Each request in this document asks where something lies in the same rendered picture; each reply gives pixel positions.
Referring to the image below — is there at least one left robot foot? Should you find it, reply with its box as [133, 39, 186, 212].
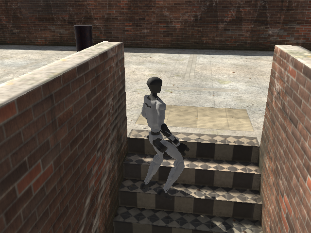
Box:
[140, 181, 156, 189]

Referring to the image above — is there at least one robot right hand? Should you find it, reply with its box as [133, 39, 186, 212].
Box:
[177, 143, 190, 156]

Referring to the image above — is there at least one robot right upper arm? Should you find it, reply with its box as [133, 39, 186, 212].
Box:
[156, 100, 166, 130]

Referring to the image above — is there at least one robot left upper arm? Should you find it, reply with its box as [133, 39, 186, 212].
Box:
[141, 95, 149, 118]

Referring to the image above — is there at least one robot head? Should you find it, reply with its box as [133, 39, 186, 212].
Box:
[147, 77, 162, 101]

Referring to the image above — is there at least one robot right forearm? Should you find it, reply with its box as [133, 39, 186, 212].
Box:
[161, 124, 180, 147]

